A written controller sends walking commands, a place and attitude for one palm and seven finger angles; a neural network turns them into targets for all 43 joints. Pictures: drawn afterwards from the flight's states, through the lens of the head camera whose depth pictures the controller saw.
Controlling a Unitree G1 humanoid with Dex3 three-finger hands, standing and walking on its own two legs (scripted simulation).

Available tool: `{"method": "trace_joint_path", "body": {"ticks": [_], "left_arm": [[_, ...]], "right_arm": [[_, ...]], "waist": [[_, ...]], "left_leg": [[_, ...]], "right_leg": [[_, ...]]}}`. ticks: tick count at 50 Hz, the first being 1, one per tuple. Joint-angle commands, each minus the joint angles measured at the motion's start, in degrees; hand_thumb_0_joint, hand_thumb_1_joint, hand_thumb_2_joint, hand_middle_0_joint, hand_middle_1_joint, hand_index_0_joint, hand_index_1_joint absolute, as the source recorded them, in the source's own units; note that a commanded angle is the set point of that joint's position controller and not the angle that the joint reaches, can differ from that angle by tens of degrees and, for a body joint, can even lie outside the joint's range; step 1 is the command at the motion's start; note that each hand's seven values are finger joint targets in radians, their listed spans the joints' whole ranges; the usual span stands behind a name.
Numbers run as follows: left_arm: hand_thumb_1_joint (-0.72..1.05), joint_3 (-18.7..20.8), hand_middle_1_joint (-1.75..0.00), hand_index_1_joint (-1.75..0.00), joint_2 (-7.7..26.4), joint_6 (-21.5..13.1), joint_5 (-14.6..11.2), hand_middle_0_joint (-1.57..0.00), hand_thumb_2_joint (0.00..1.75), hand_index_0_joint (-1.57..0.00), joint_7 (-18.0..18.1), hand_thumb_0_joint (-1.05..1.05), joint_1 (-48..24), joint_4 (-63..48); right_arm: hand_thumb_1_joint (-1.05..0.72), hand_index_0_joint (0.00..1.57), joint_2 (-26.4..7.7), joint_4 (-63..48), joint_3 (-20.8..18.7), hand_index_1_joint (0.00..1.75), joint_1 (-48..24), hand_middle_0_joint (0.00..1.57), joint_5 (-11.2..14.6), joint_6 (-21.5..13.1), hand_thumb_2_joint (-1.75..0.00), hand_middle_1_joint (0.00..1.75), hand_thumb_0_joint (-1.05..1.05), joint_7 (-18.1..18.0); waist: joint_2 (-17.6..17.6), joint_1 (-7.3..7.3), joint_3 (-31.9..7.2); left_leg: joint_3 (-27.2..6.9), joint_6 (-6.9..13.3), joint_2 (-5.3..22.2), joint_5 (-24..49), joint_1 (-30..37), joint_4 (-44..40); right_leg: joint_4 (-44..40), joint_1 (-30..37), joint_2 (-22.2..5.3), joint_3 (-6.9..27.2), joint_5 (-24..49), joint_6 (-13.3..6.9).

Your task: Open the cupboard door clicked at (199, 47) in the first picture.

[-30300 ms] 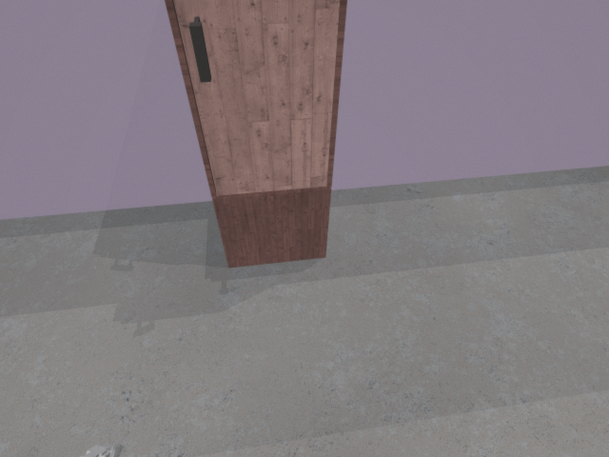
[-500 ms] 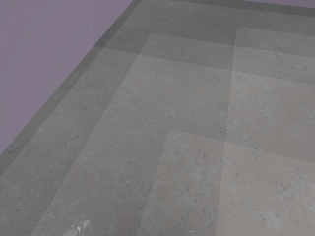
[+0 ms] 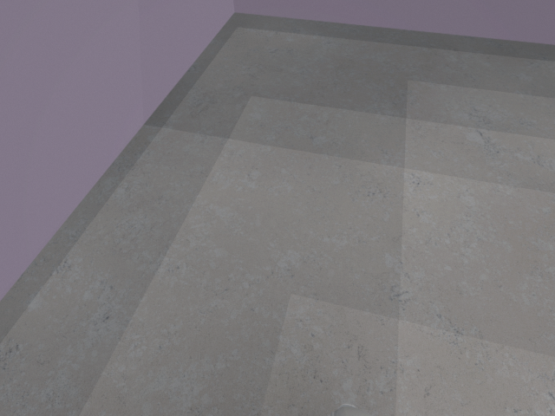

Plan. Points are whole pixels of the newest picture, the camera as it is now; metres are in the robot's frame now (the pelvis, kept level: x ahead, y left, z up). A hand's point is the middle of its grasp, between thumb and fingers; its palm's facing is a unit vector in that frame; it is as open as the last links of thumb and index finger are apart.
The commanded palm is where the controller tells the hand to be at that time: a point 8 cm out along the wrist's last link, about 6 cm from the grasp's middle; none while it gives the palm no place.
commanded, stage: walk to a spot facing it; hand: left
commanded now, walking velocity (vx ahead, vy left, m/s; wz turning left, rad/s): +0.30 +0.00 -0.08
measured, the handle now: out of the picture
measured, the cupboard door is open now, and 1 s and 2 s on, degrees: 45 45 45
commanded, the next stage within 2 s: turn to face it in 0.04 s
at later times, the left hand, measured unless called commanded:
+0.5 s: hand (200, 378) +0.21 +0.16 -0.20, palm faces +0.20 -0.96 -0.20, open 7.3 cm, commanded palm none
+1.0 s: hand (220, 337) +0.27 +0.13 -0.17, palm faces +0.48 -0.85 -0.24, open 7.3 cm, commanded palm none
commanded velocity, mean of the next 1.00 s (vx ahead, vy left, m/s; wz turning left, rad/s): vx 0.03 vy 0.00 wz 0.54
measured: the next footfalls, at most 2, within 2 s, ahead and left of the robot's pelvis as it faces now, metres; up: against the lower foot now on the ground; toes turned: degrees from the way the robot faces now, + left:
right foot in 0.06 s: +0.15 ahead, -0.13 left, +0.00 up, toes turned -8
left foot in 0.40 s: +0.32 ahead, +0.09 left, +0.00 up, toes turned +15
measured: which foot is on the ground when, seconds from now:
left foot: down 0.00-0.06, up 0.08-0.38, down 0.40-0.72, up 0.74-1.00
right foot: up 0.00-0.04, down 0.06-0.40, up 0.42-0.70, down 0.72-1.00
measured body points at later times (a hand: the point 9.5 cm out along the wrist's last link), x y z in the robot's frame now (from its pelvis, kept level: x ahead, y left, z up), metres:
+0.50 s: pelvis +0.22 -0.03 -0.02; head +0.26 -0.01 +0.43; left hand +0.20 +0.21 -0.18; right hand +0.35 -0.25 -0.16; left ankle +0.28 +0.08 -0.74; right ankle +0.14 -0.15 -0.67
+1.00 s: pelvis +0.31 -0.08 -0.01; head +0.37 -0.04 +0.44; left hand +0.25 +0.17 -0.15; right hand +0.54 -0.26 -0.14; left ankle +0.27 +0.04 -0.72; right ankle +0.32 -0.20 -0.74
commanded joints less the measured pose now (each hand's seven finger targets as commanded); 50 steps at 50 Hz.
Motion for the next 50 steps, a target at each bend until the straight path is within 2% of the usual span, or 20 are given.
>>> {"method": "trace_joint_path", "body": {"ticks": [1,2,3,4,7,10,16,19,20,21,24,27,33,34,35,36,39,44,49,50], "left_arm": [[0.90,1.2,-0.30,-0.30,4.2,-1.2,0.5,-0.20,0.90,-0.20,-0.2,0.00,7.9,-0.1],[0.90,2.1,-0.30,-0.30,7.9,-1.7,0.7,-0.20,0.90,-0.20,0.3,0.00,14.1,1.4],[0.90,3.7,-0.30,-0.30,15.0,-2.1,0.6,-0.20,0.90,-0.20,1.1,0.00,20.7,3.3],[0.90,3.4,-0.30,-0.30,15.6,-1.8,-0.3,-0.20,0.90,-0.20,1.8,0.00,21.1,2.8],[0.90,0.8,-0.30,-0.30,6.7,-2.3,0.0,-0.20,0.90,-0.20,3.0,0.00,10.5,0.2],[0.90,-0.1,-0.30,-0.30,5.4,-3.6,0.3,-0.20,0.90,-0.20,3.0,0.00,9.7,1.3],[0.90,0.2,-0.30,-0.30,7.7,-2.8,-0.4,-0.20,0.90,-0.20,3.2,0.00,8.2,1.0],[0.90,0.7,-0.30,-0.30,8.2,-1.8,-0.8,-0.20,0.90,-0.20,3.5,0.00,7.3,-1.2],[0.90,0.3,-0.30,-0.30,6.0,-1.3,-1.8,-0.20,0.90,-0.20,3.3,0.00,8.9,-2.9],[0.90,0.1,-0.30,-0.30,6.0,-0.9,-1.3,-0.20,0.90,-0.20,3.8,0.00,6.1,-5.3],[0.90,0.8,-0.30,-0.30,5.4,1.0,-0.5,-0.20,0.90,-0.20,3.4,0.00,1.8,-6.0],[0.90,1.0,-0.30,-0.30,4.2,2.3,-0.5,-0.20,0.90,-0.20,2.6,0.00,4.2,-5.7],[0.90,1.5,-0.30,-0.30,5.2,1.8,-0.2,-0.20,0.90,-0.20,2.6,0.00,7.5,-7.5],[0.90,2.0,-0.30,-0.30,7.7,1.3,0.1,-0.20,0.90,-0.20,2.9,0.00,9.5,-7.7],[0.90,3.3,-0.30,-0.30,13.5,0.7,1.0,-0.20,0.90,-0.20,3.5,0.00,11.0,-8.6],[0.90,3.1,-0.30,-0.30,16.4,0.9,0.7,-0.20,0.90,-0.20,3.6,0.00,8.5,-9.8],[0.90,1.4,-0.30,-0.30,10.9,0.7,0.4,-0.20,0.90,-0.20,4.0,0.00,0.5,-11.5],[0.90,1.7,-0.30,-0.30,12.7,0.1,0.5,-0.20,0.90,-0.20,3.8,0.00,7.1,-9.2],[0.90,2.3,-0.30,-0.30,14.8,0.1,-0.3,-0.20,0.90,-0.20,3.4,0.00,5.5,-9.5],[0.90,2.0,-0.30,-0.30,13.8,0.2,-0.6,-0.20,0.90,-0.20,3.1,0.00,4.4,-10.4]], "right_arm": [[-0.90,0.20,-8.8,-1.8,-1.8,0.30,0.7,0.20,0.5,0.4,-0.90,0.30,0.00,0.3],[-0.90,0.20,-7.0,-2.3,-1.4,0.30,-0.2,0.20,1.0,0.5,-0.90,0.30,0.00,0.6],[-0.90,0.20,-3.1,-4.1,-0.6,0.30,-0.8,0.20,1.6,0.5,-0.90,0.30,0.00,1.1],[-0.90,0.20,-4.9,-6.0,-0.7,0.30,-3.8,0.20,1.6,0.6,-0.90,0.30,0.00,1.0],[-0.90,0.20,-4.3,-4.3,-0.8,0.30,-6.0,0.20,1.3,0.4,-0.90,0.30,0.00,0.4],[-0.90,0.20,-0.2,-2.0,0.2,0.30,-2.1,0.20,1.7,1.4,-0.90,0.30,0.00,0.7],[-0.90,0.20,-1.5,-4.3,0.7,0.30,-5.0,0.20,1.8,2.1,-0.90,0.30,0.00,1.4],[-0.90,0.20,-8.0,-3.0,-0.9,0.30,4.3,0.20,0.7,2.1,-0.90,0.30,0.00,0.9],[-0.90,0.20,-13.7,-3.4,-2.1,0.30,7.7,0.20,0.5,2.0,-0.90,0.30,0.00,0.4],[-0.90,0.20,-16.2,-3.1,-2.5,0.30,9.4,0.20,1.0,2.5,-0.90,0.30,0.00,-0.2],[-0.90,0.20,-13.2,-6.9,-2.2,0.30,-1.7,0.20,1.1,2.5,-0.90,0.30,0.00,-1.2],[-0.90,0.20,-12.8,-9.5,-2.2,0.30,-7.8,0.20,0.7,2.6,-0.90,0.30,0.00,-0.9],[-0.90,0.20,-14.4,-12.2,-4.0,0.30,-11.8,0.20,0.8,4.6,-0.90,0.30,0.00,0.0],[-0.90,0.20,-12.3,-13.0,-3.9,0.30,-12.4,0.20,1.2,4.7,-0.90,0.30,0.00,0.2],[-0.90,0.20,-8.3,-14.5,-3.4,0.30,-12.7,0.20,1.6,4.8,-0.90,0.30,0.00,0.7],[-0.90,0.20,-8.5,-15.6,-3.4,0.30,-14.4,0.20,1.4,4.6,-0.90,0.30,0.00,1.1],[-0.90,0.20,-8.0,-13.5,-3.1,0.30,-12.6,0.20,1.2,5.7,-0.90,0.30,0.00,1.6],[-0.90,0.20,-5.3,-14.1,-1.2,0.30,-15.4,0.20,1.8,5.0,-0.90,0.30,0.00,2.1],[-0.90,0.20,-8.5,-13.5,-1.7,0.30,-9.7,0.20,1.5,4.5,-0.90,0.30,0.00,1.9],[-0.90,0.20,-11.8,-12.6,-2.6,0.30,-5.6,0.20,1.2,4.2,-0.90,0.30,0.00,1.8]], "waist": [[2.6,3.59,-0.7],[-4.5,6.92,-1.9],[-22.9,9.65,-3.5],[-20.8,9.54,-3.8],[-10.4,3.41,-0.9],[-7.1,0.56,-3.1],[-8.6,-0.38,-2.5],[1.2,-5.20,-9.5],[16.8,-5.76,-14.2],[13.9,-7.14,-15.1],[11.4,-2.43,-6.8],[8.1,0.36,-5.7],[7.4,2.28,-5.2],[1.5,3.53,-5.7],[-14.4,4.74,-5.9],[-18.6,5.14,-4.9],[-13.1,-0.06,-1.3],[-11.6,3.08,-5.5],[-11.0,-0.75,-8.8],[-3.8,-3.09,-12.0]], "left_leg": [[-2.7,4.9,7.9,-8.4,-10.4,-2.9],[1.8,2.9,3.3,-8.1,-17.3,10.2],[3.7,1.1,-3.7,-17.0,-29.5,29.4],[-4.1,1.8,-1.5,-20.1,-32.7,41.7],[-9.6,1.1,4.3,-7.0,-29.9,42.6],[-6.4,0.4,2.2,-6.5,-21.8,28.4],[-0.7,1.6,-2.5,3.8,-15.6,12.8],[-6.1,5.6,0.7,27.6,4.0,5.4],[-26.1,14.2,15.3,52.1,14.8,5.1],[-31.3,18.3,20.4,52.3,11.8,1.5],[-28.8,14.4,15.8,24.2,-2.9,-4.3],[-21.8,11.2,10.3,12.9,-10.3,-5.5],[-23.3,8.1,5.1,-2.5,-18.6,-2.1],[-20.2,5.5,1.1,-4.3,-22.6,4.0],[-11.7,0.9,-6.6,-12.6,-31.7,18.3],[-9.3,0.2,-6.7,-19.1,-29.7,34.4],[-10.3,-0.8,-2.0,-10.7,-28.8,47.3],[-2.8,-1.3,-4.3,-10.5,-22.5,23.1],[0.0,1.0,-6.6,3.2,-5.9,4.5],[-5.1,3.2,-1.2,18.2,6.1,1.6]], "right_leg": [[-11.5,19.2,3.7,-3.3,4.0,-0.4],[-16.5,27.8,-1.5,4.7,-4.7,-2.8],[-28.6,34.8,-15.6,28.3,-14.5,-8.9],[-34.6,33.6,-20.3,36.7,-17.0,-12.4],[-31.3,23.0,-16.3,19.1,6.0,-10.1],[-26.9,22.7,-13.2,4.4,33.1,-8.3],[-20.1,25.6,-11.1,-4.3,44.6,-4.4],[0.5,17.0,-7.9,-7.4,32.4,0.6],[16.6,2.2,0.3,-7.5,-5.6,4.1],[26.8,1.1,3.1,0.5,-24.6,3.3],[28.5,-4.9,-0.2,6.8,-14.1,4.2],[16.7,1.6,0.9,4.6,-10.3,4.3],[-9.7,16.3,5.1,0.6,-2.2,3.7],[-19.2,21.7,1.4,4.3,-2.1,2.7],[-29.4,25.5,-13.5,22.2,-8.0,-2.6],[-32.6,18.6,-23.6,28.3,-4.6,-8.1],[-26.1,14.6,-15.7,12.8,11.6,-6.4],[-16.3,28.9,-13.6,1.5,46.3,-4.5],[-5.5,24.0,-13.1,-3.9,47.0,-1.0],[3.7,14.7,-11.3,-5.4,35.4,1.6]]}}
